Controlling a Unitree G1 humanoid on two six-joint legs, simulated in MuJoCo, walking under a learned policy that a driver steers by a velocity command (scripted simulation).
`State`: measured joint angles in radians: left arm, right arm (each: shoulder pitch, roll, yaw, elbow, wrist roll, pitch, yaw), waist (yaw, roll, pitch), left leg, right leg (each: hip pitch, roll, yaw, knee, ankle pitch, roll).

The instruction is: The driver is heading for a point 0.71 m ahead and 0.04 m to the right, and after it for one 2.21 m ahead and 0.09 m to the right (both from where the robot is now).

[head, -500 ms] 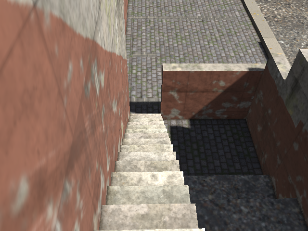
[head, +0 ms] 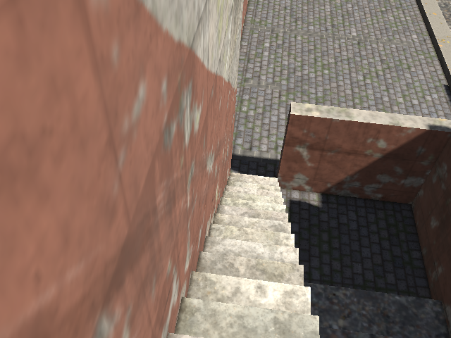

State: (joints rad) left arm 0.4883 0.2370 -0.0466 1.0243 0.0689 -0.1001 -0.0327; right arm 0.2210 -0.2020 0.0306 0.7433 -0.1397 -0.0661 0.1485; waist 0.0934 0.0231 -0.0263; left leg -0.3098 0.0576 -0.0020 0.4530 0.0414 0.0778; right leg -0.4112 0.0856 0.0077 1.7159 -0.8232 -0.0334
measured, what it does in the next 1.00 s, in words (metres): goes down: right foot 0.20 m lower, then left foot 0.19 m lower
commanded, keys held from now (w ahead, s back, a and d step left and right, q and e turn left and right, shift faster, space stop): w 0.92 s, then no key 0.08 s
